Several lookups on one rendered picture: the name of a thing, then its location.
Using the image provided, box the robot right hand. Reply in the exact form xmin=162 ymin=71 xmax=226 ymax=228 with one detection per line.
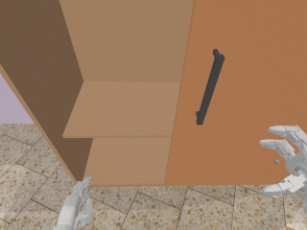
xmin=258 ymin=125 xmax=307 ymax=197

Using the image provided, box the handle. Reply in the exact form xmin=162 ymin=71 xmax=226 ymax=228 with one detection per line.
xmin=196 ymin=49 xmax=225 ymax=126

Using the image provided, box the robot left hand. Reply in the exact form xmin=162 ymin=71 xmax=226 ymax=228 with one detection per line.
xmin=56 ymin=176 xmax=95 ymax=230

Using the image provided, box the wardrobe door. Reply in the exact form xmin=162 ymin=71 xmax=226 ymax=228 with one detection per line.
xmin=164 ymin=0 xmax=307 ymax=186

